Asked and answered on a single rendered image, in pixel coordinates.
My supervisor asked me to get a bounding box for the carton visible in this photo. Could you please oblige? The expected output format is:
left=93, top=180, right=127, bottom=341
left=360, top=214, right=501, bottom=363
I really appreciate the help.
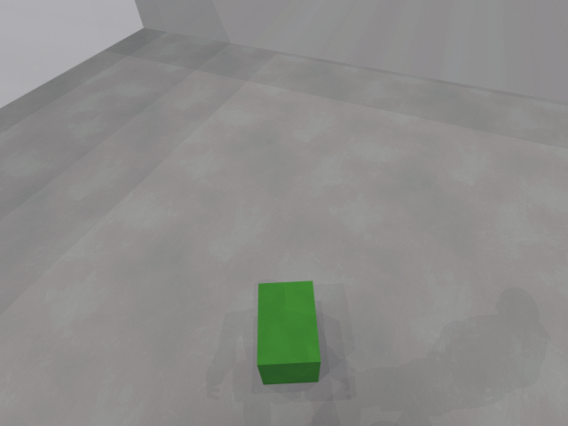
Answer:
left=257, top=280, right=320, bottom=384

